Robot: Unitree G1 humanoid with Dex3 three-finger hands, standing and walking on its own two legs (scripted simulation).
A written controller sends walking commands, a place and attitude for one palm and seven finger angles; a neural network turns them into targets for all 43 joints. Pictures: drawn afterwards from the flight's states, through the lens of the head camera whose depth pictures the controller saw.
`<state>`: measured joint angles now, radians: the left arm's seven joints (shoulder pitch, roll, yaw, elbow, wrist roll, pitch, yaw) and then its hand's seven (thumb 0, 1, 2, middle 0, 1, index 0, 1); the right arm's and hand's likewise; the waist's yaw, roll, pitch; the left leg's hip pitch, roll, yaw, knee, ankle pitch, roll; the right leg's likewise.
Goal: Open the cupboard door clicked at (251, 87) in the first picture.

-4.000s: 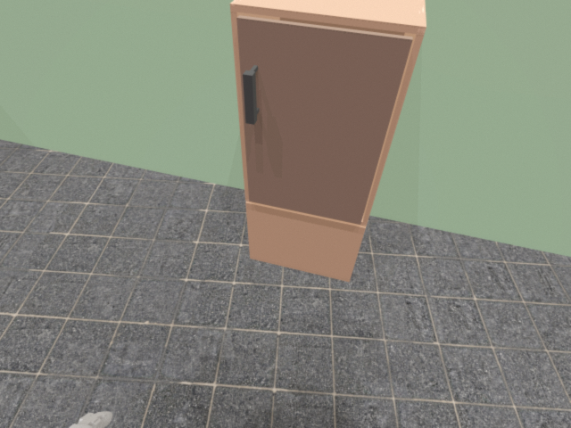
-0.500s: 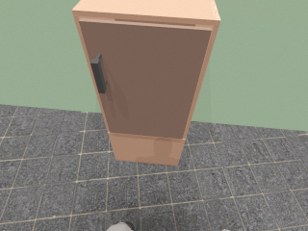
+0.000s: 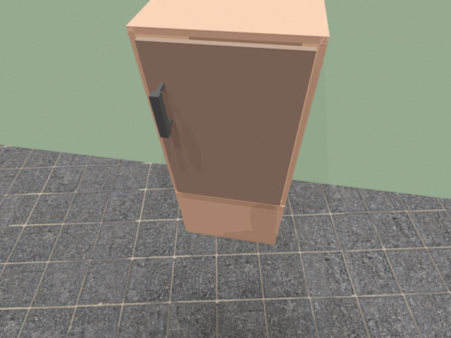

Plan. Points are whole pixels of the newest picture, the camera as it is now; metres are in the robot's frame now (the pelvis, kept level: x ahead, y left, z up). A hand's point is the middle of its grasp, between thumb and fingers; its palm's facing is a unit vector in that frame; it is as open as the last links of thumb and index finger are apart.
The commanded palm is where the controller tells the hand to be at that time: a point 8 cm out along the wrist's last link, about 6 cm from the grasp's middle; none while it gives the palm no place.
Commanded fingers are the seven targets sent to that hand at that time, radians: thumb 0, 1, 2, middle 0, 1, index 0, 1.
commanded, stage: come to a stop and stand still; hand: left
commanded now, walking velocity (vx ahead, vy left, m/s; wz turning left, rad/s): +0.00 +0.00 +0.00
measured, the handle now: (163, 110) +0.62 +0.24 +0.03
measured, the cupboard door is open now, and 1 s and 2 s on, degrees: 0 0 0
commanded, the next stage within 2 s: look again from close up in 0.56 s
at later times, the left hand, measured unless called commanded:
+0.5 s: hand out of the picture +0.02 +0.23 -0.18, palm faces +0.02 -0.98 -0.19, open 7.4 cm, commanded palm none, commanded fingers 0.00 0.90 0.90 -0.20 -0.30 -0.20 -0.30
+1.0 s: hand out of the picture -0.02 +0.22 -0.18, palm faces +0.00 -0.98 -0.21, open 7.4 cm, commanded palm none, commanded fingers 0.00 0.90 0.90 -0.20 -0.30 -0.20 -0.30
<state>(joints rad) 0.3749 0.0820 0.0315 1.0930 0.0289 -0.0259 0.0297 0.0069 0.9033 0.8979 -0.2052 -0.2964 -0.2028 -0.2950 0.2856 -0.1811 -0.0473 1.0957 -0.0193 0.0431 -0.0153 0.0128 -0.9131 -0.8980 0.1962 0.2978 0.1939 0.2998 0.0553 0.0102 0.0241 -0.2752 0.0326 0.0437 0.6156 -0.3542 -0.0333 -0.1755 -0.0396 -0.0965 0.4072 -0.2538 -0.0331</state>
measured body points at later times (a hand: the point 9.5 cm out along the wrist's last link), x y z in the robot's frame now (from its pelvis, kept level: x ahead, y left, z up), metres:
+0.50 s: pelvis +0.01 +0.05 +0.00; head +0.01 +0.06 +0.45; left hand +0.02 +0.28 -0.17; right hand +0.02 -0.18 -0.16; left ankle -0.02 +0.15 -0.75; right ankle -0.02 -0.09 -0.75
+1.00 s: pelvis -0.02 +0.04 -0.01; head -0.01 +0.03 +0.44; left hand -0.02 +0.27 -0.16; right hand -0.02 -0.17 -0.18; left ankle -0.02 +0.15 -0.75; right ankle -0.02 -0.09 -0.75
